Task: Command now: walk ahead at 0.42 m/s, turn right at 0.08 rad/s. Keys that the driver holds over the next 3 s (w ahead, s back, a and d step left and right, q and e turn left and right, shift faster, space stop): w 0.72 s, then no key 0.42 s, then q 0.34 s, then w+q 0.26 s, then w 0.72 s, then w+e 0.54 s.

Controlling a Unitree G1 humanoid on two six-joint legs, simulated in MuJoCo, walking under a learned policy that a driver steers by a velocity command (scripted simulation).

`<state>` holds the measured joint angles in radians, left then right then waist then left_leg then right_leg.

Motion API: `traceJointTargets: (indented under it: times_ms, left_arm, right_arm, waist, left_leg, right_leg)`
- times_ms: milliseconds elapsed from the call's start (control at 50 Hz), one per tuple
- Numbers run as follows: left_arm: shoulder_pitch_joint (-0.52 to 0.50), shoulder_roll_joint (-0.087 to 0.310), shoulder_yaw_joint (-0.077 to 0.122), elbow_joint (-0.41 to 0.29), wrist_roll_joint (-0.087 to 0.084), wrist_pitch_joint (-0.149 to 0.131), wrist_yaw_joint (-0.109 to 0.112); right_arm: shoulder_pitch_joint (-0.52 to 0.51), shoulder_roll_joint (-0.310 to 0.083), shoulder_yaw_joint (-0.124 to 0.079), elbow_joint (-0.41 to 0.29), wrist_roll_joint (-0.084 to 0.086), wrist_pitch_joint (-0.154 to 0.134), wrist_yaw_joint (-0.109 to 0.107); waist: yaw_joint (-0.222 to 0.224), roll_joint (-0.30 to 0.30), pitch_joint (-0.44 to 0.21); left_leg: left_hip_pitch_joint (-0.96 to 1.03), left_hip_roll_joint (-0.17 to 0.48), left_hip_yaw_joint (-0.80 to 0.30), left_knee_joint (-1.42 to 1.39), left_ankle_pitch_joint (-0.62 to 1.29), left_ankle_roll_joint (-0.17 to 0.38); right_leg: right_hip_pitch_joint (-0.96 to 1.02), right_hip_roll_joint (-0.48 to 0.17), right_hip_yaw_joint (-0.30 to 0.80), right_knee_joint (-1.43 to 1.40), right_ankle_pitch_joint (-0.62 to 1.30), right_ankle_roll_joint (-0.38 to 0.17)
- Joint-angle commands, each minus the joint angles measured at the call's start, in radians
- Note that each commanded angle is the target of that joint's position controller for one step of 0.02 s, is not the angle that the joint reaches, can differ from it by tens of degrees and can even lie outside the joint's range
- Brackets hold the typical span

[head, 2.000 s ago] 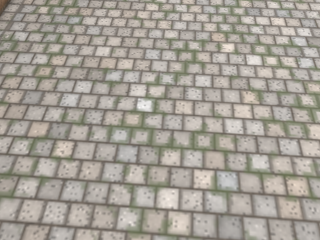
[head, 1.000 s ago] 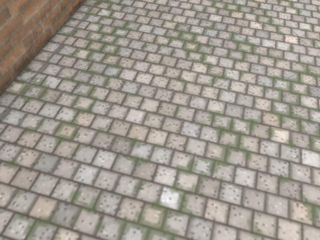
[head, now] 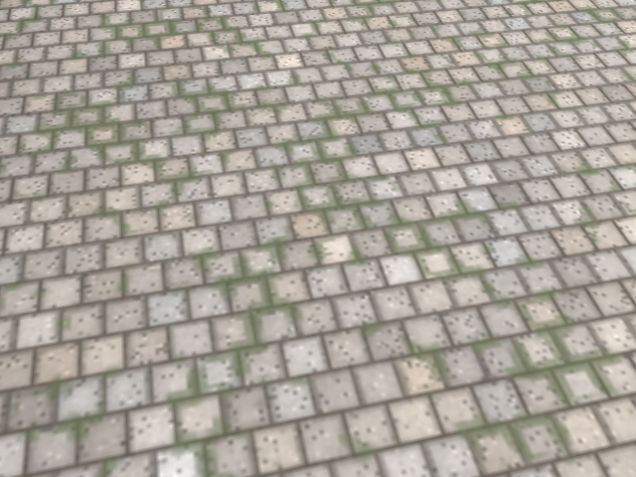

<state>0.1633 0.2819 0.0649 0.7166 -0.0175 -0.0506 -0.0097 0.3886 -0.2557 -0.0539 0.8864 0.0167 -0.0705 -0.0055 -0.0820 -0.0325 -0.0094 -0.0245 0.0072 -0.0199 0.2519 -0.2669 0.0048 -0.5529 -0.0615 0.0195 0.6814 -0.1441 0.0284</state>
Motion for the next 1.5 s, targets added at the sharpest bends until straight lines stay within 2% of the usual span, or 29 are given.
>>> traceJointTargets:
  times_ms: [20,100,120,140,160,180,240,340,440,540,600,640,660,680,700,720,760,860,980,1060,1080,1120,1160,1260,1360,1420,1460,1480,1500]
  left_arm:
    - [-0.168,0.056,0.003,-0.122,-0.011,-0.029,-0.015]
    - [0.076,0.137,0.043,-0.057,-0.011,-0.031,-0.008]
    - [0.256,0.200,0.064,-0.026,-0.002,-0.029,0.003]
    - [0.336,0.300,0.082,-0.007,0.013,-0.023,-0.002]
    - [0.315,0.202,0.054,-0.012,0.014,-0.031,-0.009]
    - [0.241,0.158,0.035,-0.021,0.013,-0.035,-0.011]
    - [0.112,0.099,0.014,-0.038,0.024,-0.038,-0.018]
    - [0.129,0.117,0.022,-0.002,0.014,-0.056,-0.010]
    - [0.196,0.144,0.025,0.040,0.007,-0.046,0.007]
    - [0.270,0.157,0.030,0.095,-0.004,-0.025,0.014]
    - [0.256,0.183,0.037,0.105,-0.001,-0.008,0.021]
    - [0.239,0.166,0.025,0.095,0.010,0.004,0.028]
    - [0.337,0.070,-0.006,0.064,0.022,-0.008,0.023]
    - [0.375,0.023,-0.024,0.087,0.011,-0.029,0.015]
    - [0.277,0.135,0.005,0.065,-0.018,-0.048,0.008]
    - [0.181,0.148,0.007,0.033,-0.033,-0.058,0.006]
    - [0.136,0.134,0.014,0.031,0.001,-0.048,0.017]
    - [0.179,0.057,0.000,0.041,0.022,-0.001,0.032]
    - [0.010,0.051,-0.009,0.011,0.019,-0.004,0.016]
    - [-0.003,0.082,0.004,0.002,0.031,-0.009,0.009]
    - [0.033,0.096,0.011,0.017,0.036,-0.012,0.011]
    - [0.050,0.184,0.027,0.017,0.048,-0.004,0.027]
    - [0.038,0.039,-0.010,0.029,0.036,0.019,0.022]
    - [-0.103,0.137,0.022,0.002,0.026,0.041,0.038]
    - [0.006,0.138,0.042,0.035,0.024,0.047,0.075]
    - [-0.096,0.141,0.046,0.014,0.020,0.064,0.086]
    - [-0.148,0.138,0.050,0.015,0.003,0.073,0.076]
    - [-0.136,0.088,0.041,-0.003,0.016,0.074,0.069]
    - [-0.262,0.081,0.036,-0.047,0.021,0.062,0.067]
  right_arm:
    - [-0.009,-0.208,-0.044,-0.050,0.013,-0.008,0.003]
    - [-0.030,-0.188,-0.034,-0.049,0.012,0.005,0.004]
    - [-0.044,-0.129,-0.010,-0.073,-0.009,0.001,0.006]
    - [0.016,-0.036,0.017,-0.113,-0.007,-0.021,0.002]
    - [-0.028,-0.142,-0.009,-0.105,0.012,-0.038,0.004]
    - [-0.080,-0.183,-0.022,-0.123,0.029,-0.047,0.012]
    - [-0.122,-0.144,-0.021,-0.118,0.001,-0.037,0.017]
    - [-0.183,-0.103,-0.013,-0.137,-0.012,-0.004,0.016]
    - [-0.366,-0.070,0.006,-0.190,-0.008,-0.020,0.034]
    - [-0.478,-0.084,0.008,-0.244,0.000,-0.031,0.062]
    - [-0.407,-0.126,-0.008,-0.234,-0.002,-0.034,0.066]
    - [-0.124,-0.206,-0.049,-0.159,-0.006,-0.030,0.047]
    - [0.018,-0.303,-0.071,-0.140,-0.031,-0.026,0.037]
    - [0.049,-0.264,-0.061,-0.120,-0.012,-0.023,0.042]
    - [-0.006,-0.204,-0.041,-0.126,-0.001,-0.020,0.040]
    - [-0.074,-0.175,-0.032,-0.137,-0.004,-0.018,0.035]
    - [-0.195,-0.122,-0.014,-0.152,-0.028,-0.025,0.038]
    - [-0.230,-0.142,-0.018,-0.110,-0.031,-0.042,0.031]
    - [-0.167,-0.168,-0.016,-0.053,-0.023,-0.005,0.011]
    - [-0.186,-0.166,-0.013,-0.026,-0.007,0.020,0.006]
    - [-0.177,-0.147,-0.006,-0.019,-0.004,0.023,0.004]
    - [-0.005,-0.075,0.017,0.004,-0.043,0.006,0.007]
    - [-0.060,-0.080,0.023,0.012,-0.020,0.031,-0.001]
    - [-0.147,-0.159,0.000,-0.023,-0.018,0.104,-0.021]
    - [-0.166,-0.135,-0.015,-0.053,-0.007,0.089,-0.020]
    - [-0.126,-0.108,-0.021,-0.056,-0.004,0.112,-0.005]
    - [-0.095,-0.141,-0.036,-0.054,-0.015,0.127,-0.002]
    - [-0.101,-0.265,-0.067,-0.073,-0.024,0.128,-0.014]
    - [-0.063,-0.291,-0.071,-0.081,-0.039,0.112,-0.013]
  waist:
    - [-0.012,0.178,0.088]
    - [0.138,0.136,-0.023]
    - [0.218,0.021,-0.169]
    - [0.188,-0.298,-0.278]
    - [0.202,-0.199,-0.226]
    - [0.174,-0.157,-0.106]
    - [0.103,-0.064,0.008]
    - [0.079,-0.025,0.054]
    - [0.136,-0.021,0.087]
    - [0.152,-0.020,0.110]
    - [0.097,-0.061,0.043]
    - [-0.042,-0.053,-0.152]
    - [-0.031,0.133,-0.333]
    - [-0.019,0.296,-0.454]
    - [-0.036,0.212,-0.307]
    - [-0.017,0.155,-0.170]
    - [0.062,0.078,-0.030]
    - [0.132,0.102,-0.029]
    - [0.060,0.101,-0.051]
    - [0.083,0.101,-0.045]
    - [0.101,0.082,-0.057]
    - [0.016,-0.119,-0.183]
    - [0.058,-0.142,-0.209]
    - [0.050,-0.078,-0.033]
    - [0.089,-0.066,-0.153]
    - [0.050,-0.116,-0.135]
    - [0.012,-0.019,-0.053]
    - [0.045,0.244,0.010]
    - [-0.027,0.317,0.030]
  left_leg:
    - [-0.081,0.232,-0.158,-0.101,0.057,0.186]
    - [-0.136,0.191,-0.084,0.166,0.355,0.122]
    - [-0.287,0.129,-0.014,0.478,0.268,0.074]
    - [-0.631,-0.029,0.037,0.823,-0.195,0.015]
    - [-0.732,0.007,-0.083,0.972,-0.275,0.024]
    - [-0.788,0.058,-0.077,1.003,-0.192,0.049]
    - [-0.688,0.140,-0.054,0.894,-0.001,0.045]
    - [-0.714,0.141,-0.032,0.728,0.154,-0.007]
    - [-0.642,0.092,0.014,0.413,0.387,-0.011]
    - [-0.657,0.063,0.007,0.280,0.337,0.031]
    - [-0.517,0.009,0.048,0.256,0.213,0.074]
    - [-0.085,0.007,0.049,0.266,0.245,0.139]
    - [0.346,0.274,-0.336,0.293,0.195,0.273]
    - [0.484,0.396,-0.730,0.112,0.018,0.367]
    - [0.385,0.360,-0.651,0.063,-0.088,0.311]
    - [0.231,0.324,-0.500,0.042,-0.064,0.272]
    - [-0.056,0.252,-0.295,0.003,0.325,0.238]
    - [-0.219,0.198,-0.064,-0.030,0.817,0.252]
    - [-0.141,0.165,0.001,-0.005,0.689,0.204]
    - [-0.086,0.187,-0.047,0.115,0.580,0.173]
    - [-0.095,0.152,-0.046,0.173,0.514,0.138]
    - [-0.277,0.021,0.008,0.343,0.086,0.032]
    - [-0.320,0.011,-0.006,0.395,-0.226,-0.013]
    - [-0.314,0.022,-0.016,0.265,-0.007,0.029]
    - [-0.383,0.010,-0.007,0.430,0.077,0.014]
    - [-0.312,0.013,0.040,0.478,-0.174,0.033]
    - [-0.190,0.043,-0.042,0.235,0.029,0.103]
    - [-0.172,0.220,-0.362,0.088,0.207,0.204]
    - [-0.129,0.316,-0.553,-0.011,0.149,0.313]
  right_leg:
    - [0.036,0.026,-0.045,-0.103,-0.004,-0.017]
    - [0.423,0.066,-0.063,-0.220,-0.010,-0.102]
    - [0.690,-0.092,0.117,-0.222,-0.062,-0.161]
    - [0.919,-0.324,0.590,-0.359,-0.292,-0.304]
    - [0.856,-0.323,0.685,-0.432,-0.385,-0.305]
    - [0.761,-0.299,0.553,-0.435,-0.343,-0.276]
    - [0.520,-0.184,0.308,-0.502,-0.081,-0.246]
    - [0.452,-0.154,0.160,-0.569,0.147,-0.265]
    - [0.441,-0.117,0.053,-0.584,0.168,-0.229]
    - [0.602,-0.185,0.060,-0.518,0.222,-0.213]
    - [0.675,-0.192,0.052,-0.389,0.532,-0.183]
    - [0.544,-0.115,-0.009,-0.032,0.665,-0.131]
    - [0.167,0.001,-0.042,0.365,0.268,-0.070]
    - [-0.056,0.134,0.065,0.601,-0.414,-0.040]
    - [-0.171,0.069,0.130,0.679,-0.403,-0.054]
    - [-0.197,0.017,0.090,0.653,-0.323,-0.066]
    - [-0.087,-0.053,0.060,0.523,-0.211,-0.050]
    - [0.052,-0.049,0.029,0.314,-0.106,0.010]
    - [0.133,-0.008,0.008,-0.038,0.176,0.002]
    - [0.193,0.018,0.006,-0.184,0.129,-0.042]
    - [0.276,0.022,0.005,-0.268,0.241,-0.063]
    - [0.603,-0.187,0.200,-0.186,0.824,-0.195]
    - [0.565,-0.234,0.285,-0.243,0.541,-0.274]
    - [0.341,-0.106,0.112,-0.315,-0.057,-0.123]
    - [0.531,-0.219,0.137,-0.225,0.414,-0.210]
    - [0.401,-0.289,0.134,-0.258,0.344,-0.227]
    - [0.210,-0.175,-0.015,-0.168,0.077,-0.110]
    - [0.040,0.002,-0.168,0.042,-0.133,-0.002]
    - [-0.120,0.097,-0.072,0.219,-0.448,0.010]
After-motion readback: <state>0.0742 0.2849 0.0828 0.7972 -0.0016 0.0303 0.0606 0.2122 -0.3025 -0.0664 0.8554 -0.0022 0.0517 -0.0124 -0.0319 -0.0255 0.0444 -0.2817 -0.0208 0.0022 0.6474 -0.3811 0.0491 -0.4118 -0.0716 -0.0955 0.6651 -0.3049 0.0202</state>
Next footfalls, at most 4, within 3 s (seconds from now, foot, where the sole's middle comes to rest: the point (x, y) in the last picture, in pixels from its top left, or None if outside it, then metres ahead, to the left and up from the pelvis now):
0.10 right None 0.17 -0.15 -0.78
0.64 left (258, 458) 0.55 0.09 -0.78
1.08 right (357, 393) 0.68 -0.14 -0.78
1.90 right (333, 355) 0.78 -0.09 -0.78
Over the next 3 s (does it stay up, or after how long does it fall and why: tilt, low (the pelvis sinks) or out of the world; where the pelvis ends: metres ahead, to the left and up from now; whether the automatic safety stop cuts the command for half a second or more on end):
stays up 1.19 0.20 -0.02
